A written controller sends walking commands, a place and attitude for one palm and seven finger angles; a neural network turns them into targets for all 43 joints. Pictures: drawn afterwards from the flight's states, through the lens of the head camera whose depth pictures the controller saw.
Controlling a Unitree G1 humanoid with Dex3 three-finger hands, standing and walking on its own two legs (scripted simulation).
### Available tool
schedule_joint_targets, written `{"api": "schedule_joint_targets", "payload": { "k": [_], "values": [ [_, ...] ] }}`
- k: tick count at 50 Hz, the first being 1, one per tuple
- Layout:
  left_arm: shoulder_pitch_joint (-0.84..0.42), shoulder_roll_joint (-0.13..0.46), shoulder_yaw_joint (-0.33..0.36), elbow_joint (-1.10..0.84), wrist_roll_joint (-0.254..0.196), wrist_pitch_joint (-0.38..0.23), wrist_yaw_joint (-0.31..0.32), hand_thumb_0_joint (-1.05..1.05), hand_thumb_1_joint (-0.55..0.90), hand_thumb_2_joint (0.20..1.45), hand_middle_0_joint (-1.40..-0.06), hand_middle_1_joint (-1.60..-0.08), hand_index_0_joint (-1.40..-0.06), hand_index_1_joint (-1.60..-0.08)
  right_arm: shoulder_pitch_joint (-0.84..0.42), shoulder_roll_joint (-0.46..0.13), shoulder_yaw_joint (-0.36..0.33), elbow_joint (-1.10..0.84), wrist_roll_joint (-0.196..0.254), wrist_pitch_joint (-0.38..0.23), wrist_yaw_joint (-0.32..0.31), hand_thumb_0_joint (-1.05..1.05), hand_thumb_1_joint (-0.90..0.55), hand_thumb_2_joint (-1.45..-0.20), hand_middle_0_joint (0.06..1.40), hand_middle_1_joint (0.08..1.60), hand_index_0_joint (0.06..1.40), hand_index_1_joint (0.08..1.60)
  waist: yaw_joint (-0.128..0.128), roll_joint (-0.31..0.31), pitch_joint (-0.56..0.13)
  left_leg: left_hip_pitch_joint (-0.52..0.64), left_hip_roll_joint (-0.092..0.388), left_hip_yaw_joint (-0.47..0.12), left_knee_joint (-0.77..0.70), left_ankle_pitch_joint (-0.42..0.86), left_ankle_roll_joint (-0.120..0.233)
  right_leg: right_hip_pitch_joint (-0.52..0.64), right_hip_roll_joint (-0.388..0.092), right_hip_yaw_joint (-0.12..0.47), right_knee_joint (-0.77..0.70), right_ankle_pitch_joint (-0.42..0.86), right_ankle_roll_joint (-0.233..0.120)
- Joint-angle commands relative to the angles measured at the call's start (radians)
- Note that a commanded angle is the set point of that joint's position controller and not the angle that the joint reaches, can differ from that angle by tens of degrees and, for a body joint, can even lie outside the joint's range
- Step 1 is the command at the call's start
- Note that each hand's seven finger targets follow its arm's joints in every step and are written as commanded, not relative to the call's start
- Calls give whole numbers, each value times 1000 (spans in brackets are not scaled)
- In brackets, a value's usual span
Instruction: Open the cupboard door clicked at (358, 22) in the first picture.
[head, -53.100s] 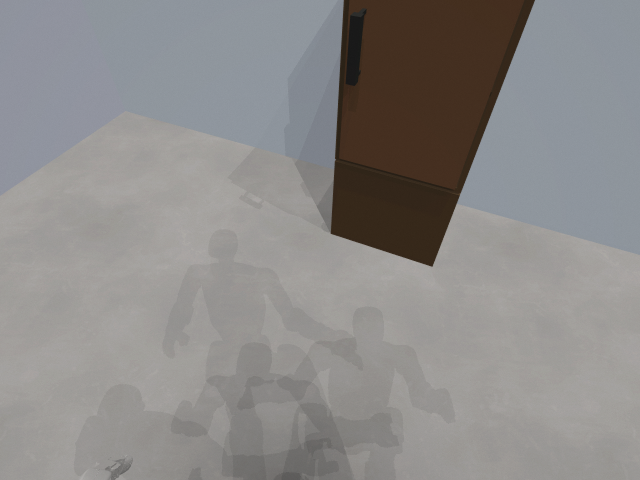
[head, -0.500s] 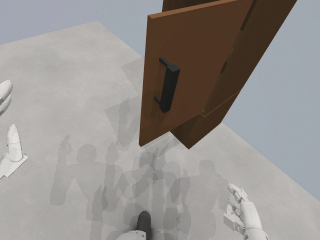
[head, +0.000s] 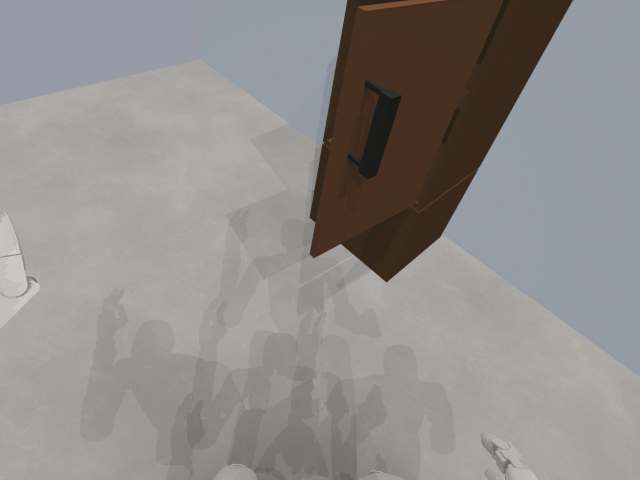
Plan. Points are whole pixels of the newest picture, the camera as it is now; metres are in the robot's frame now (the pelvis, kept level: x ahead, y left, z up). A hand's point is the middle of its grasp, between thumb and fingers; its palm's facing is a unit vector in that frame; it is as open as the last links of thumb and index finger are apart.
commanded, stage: stop stepping back and stand still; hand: left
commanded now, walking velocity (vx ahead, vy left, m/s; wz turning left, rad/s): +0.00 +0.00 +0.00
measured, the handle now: (369, 130) +0.70 -0.03 +0.08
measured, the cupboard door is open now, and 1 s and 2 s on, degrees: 84 84 84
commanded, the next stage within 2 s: let the arm hang, fingers relaxed in 1.12 s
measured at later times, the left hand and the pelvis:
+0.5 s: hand out of the picture +0.07 +0.31 +0.21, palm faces +0.55 -0.72 -0.43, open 7.4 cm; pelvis -0.12 +0.02 +0.02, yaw +3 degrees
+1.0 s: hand out of the picture +0.00 +0.29 +0.19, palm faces +0.48 -0.73 -0.49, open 7.4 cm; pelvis -0.18 +0.02 +0.03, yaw +4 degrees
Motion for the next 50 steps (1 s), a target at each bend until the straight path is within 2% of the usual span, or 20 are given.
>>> {"api": "schedule_joint_targets", "payload": {
  "k": [1, 5, 7, 9, 11, 14, 16, 19, 20, 21, 24, 26, 29, 30, 35, 37, 39, 43, 48, 50],
  "values": [
    [-99, 165, 108, -16, -3, -40, 20, 0, 900, 900, -200, -300, -200, -300, -91, -140, -56, -147, 11, -68, 4, 0, -900, -900, 200, 300, 200, 300, -57, 292, -111, 60, 167, -264, -473, 65, 196, 31, 38, -10, 84, 43, 34],
    [94, 103, 57, -23, -11, -25, 12, 0, 900, 900, -200, -300, -200, -300, -132, -131, -44, -179, 28, -45, 18, 0, -900, -900, 200, 300, 200, 300, -20, 323, -116, -158, 78, -74, -536, -324, 145, 404, 92, -96, -219, 59, 20],
    [139, 124, 53, -70, -7, -15, 11, 0, 900, 900, -200, -300, -200, -300, -158, -118, -35, -201, 20, -14, 23, 0, -900, -900, 200, 300, 200, 300, -22, 229, -100, -245, 26, -7, -403, -332, 99, 481, 48, -18, -402, -37, -37],
    [137, 192, 102, -87, -15, 9, 12, 0, 900, 900, -200, -300, -200, -300, -167, -99, -37, -207, 21, 13, 22, 0, -900, -900, 200, 300, 200, 300, -14, -198, -27, -197, -96, 89, 204, -99, 40, 166, -317, 541, -837, -281, -197],
    [-19, 220, 132, -131, -20, -4, 23, 0, 900, 900, -200, -300, -200, -300, -156, -104, -25, -166, 17, -5, 11, 0, -900, -900, 200, 300, 200, 300, -42, -127, -64, -129, -33, 43, 304, -23, 43, 111, -311, 435, -811, -131, -174],
    [7, 150, 98, -27, -11, -9, 33, 0, 900, 900, -200, -300, -200, -300, -132, -84, -17, -154, 11, -14, -18, 0, -900, -900, 200, 300, 200, 300, -44, -50, -67, 183, -11, 108, 2, -22, 60, -41, -192, 173, -718, -168, -106],
    [-24, 127, 74, 12, -12, -14, 39, 0, 900, 900, -200, -300, -200, -300, -127, -98, -14, -141, 16, -25, -39, 0, -900, -900, 200, 300, 200, 300, -51, 104, -36, 273, -30, 129, -256, 23, 66, -36, -135, 106, -627, -118, -70],
    [-100, 89, 39, 25, -7, -40, 43, 0, 900, 900, -200, -300, -200, -300, -112, -141, -22, -159, 25, -52, -42, 0, -900, -900, 200, 300, 200, 300, -31, 323, -12, 119, 152, -165, -568, -152, 139, 141, 10, 15, -364, 128, 13],
    [-103, 80, 26, 50, -3, -35, 39, 0, 900, 900, -200, -300, -200, -300, -117, -139, -28, -174, 35, -54, -40, 0, -900, -900, 200, 300, 200, 300, -23, 288, -15, 68, 182, -192, -603, -159, 145, 204, 32, -16, -311, 162, 30],
    [-52, 70, 26, 116, -2, -28, 28, 0, 900, 900, -200, -300, -200, -300, -116, -139, -27, -149, 36, -50, -34, 0, -900, -900, 200, 300, 200, 300, -31, 306, -34, -46, 175, -164, -670, -403, 138, 288, 46, -21, -255, 86, 34],
    [-50, 61, 2, 81, 26, -13, 18, 0, 900, 900, -200, -300, -200, -300, -134, -133, -35, -181, 39, -44, -18, 0, -900, -900, 200, 300, 200, 300, -22, 277, 9, -170, 126, -75, -649, -395, 141, 410, 64, -45, -300, 135, 21],
    [-21, 70, -9, 23, 29, -14, 14, 0, 900, 900, -200, -300, -200, -300, -140, -130, -39, -198, 36, -47, -7, 0, -900, -900, 200, 300, 200, 300, -20, 181, -17, -98, 55, 11, -532, -282, 111, 397, 41, -13, -451, 103, 1],
    [5, 149, 57, -61, 6, 0, 18, 0, 900, 900, -200, -300, -200, -300, -137, -115, -44, -188, 31, -34, 2, 0, -900, -900, 200, 300, 200, 300, -20, -102, -65, 103, -83, 109, -3, -10, 54, 86, -239, 434, -806, -163, -137],
    [-4, 171, 87, -82, 5, 1, 28, 0, 900, 900, -200, -300, -200, -300, -140, -116, -45, -177, 28, -32, 3, 0, -900, -900, 200, 300, 200, 300, -14, -99, -67, 89, -76, 92, 100, -12, 51, 66, -270, 451, -813, -136, -164],
    [-11, 90, 44, 38, -5, -7, 40, 0, 900, 900, -200, -300, -200, -300, -112, -100, -23, -156, 25, -26, -26, 0, -900, -900, 200, 300, 200, 300, -50, 53, -35, 273, -55, 116, -297, -23, 70, -6, -108, 161, -641, -116, -50],
    [-20, 84, 52, 55, -4, -26, 44, 0, 900, 900, -200, -300, -200, -300, -112, -138, -25, -166, 24, -36, -30, 0, -900, -900, 200, 300, 200, 300, -32, 224, -2, 140, 93, -108, -546, -178, 131, 106, 6, 99, -454, 78, 4],
    [-50, 99, 68, 68, 7, -30, 41, 0, 900, 900, -200, -300, -200, -300, -129, -126, -27, -172, 38, -39, -26, 0, -900, -900, 200, 300, 200, 300, -19, 265, -33, -47, 180, -148, -642, -338, 158, 291, 40, 20, -305, 170, 38],
    [-27, 67, 15, 77, 28, -16, 23, 0, 900, 900, -200, -300, -200, -300, -139, -123, -27, -184, 45, -43, -12, 0, -900, -900, 200, 300, 200, 300, -24, 191, -8, -102, 101, -25, -555, -263, 141, 387, 29, 27, -406, 235, 28],
    [-5, 121, 42, -10, 14, -4, 26, 0, 900, 900, -200, -300, -200, -300, -115, -105, -33, -156, 27, -38, 0, 0, -900, -900, 200, 300, 200, 300, -31, -62, -79, 204, -82, 127, -75, -47, 72, 40, -195, 376, -797, -167, -92],
    [3, 123, 59, -24, 13, -4, 38, 0, 900, 900, -200, -300, -200, -300, -111, -100, -26, -144, 19, -33, 0, 0, -900, -900, 200, 300, 200, 300, -37, -26, -101, 256, -73, 124, -117, -31, 76, 25, -187, 312, -766, -144, -91]
  ]
}}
